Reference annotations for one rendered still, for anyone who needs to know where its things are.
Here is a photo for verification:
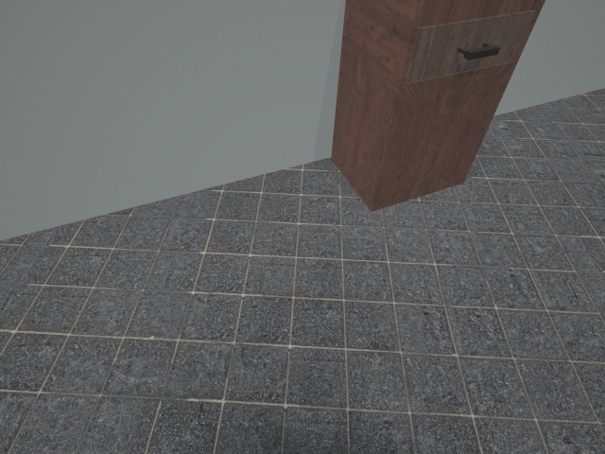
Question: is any cabinet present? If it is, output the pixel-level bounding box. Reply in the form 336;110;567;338
331;0;545;211

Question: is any drawer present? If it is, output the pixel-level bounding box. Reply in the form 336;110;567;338
406;10;536;82

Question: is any handle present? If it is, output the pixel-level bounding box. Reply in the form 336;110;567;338
457;43;500;61

